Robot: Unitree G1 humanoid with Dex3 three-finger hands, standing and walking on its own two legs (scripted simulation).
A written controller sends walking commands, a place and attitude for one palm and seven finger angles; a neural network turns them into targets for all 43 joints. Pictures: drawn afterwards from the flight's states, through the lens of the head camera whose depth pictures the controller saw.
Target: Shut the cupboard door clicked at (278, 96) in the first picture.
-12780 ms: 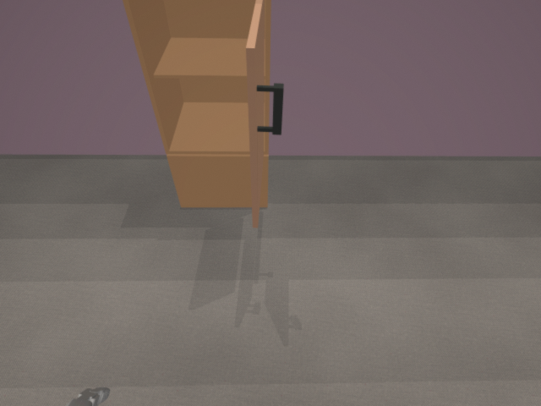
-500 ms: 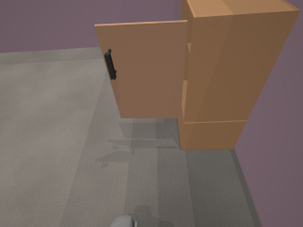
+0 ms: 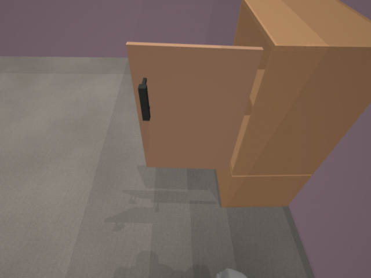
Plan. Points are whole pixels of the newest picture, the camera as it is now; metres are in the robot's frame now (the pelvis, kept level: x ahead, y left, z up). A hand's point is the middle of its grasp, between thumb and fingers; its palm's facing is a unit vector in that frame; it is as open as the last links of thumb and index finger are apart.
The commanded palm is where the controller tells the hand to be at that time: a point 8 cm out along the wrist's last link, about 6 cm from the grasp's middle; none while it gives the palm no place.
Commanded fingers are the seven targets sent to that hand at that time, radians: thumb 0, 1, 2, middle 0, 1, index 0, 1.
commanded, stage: take the last steps up to it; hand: left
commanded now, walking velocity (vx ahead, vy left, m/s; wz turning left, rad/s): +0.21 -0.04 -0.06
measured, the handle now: (145, 99) +0.63 +0.18 +0.02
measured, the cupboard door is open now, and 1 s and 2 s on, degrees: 87 87 87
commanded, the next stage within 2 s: come to a stop and stand still in 0.14 s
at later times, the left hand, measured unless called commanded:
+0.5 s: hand (131, 262) +0.19 +0.15 -0.17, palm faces +0.02 -0.96 -0.26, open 7.2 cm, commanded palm none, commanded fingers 0.00 0.90 0.90 -0.20 -0.30 -0.20 -0.30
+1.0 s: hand out of the picture +0.10 +0.19 -0.18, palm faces +0.01 -0.98 -0.18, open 7.4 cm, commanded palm none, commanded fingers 0.00 0.90 0.90 -0.20 -0.30 -0.20 -0.30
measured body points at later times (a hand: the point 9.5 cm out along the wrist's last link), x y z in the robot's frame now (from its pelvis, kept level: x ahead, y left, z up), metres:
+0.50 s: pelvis +0.12 -0.04 -0.01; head +0.16 -0.06 +0.44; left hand +0.19 +0.20 -0.15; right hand +0.12 -0.26 -0.18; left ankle +0.10 +0.11 -0.69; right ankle +0.18 -0.13 -0.74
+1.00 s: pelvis +0.10 +0.01 +0.00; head +0.12 +0.02 +0.45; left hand +0.10 +0.24 -0.16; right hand +0.14 -0.22 -0.15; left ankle +0.10 +0.12 -0.74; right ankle +0.05 -0.12 -0.72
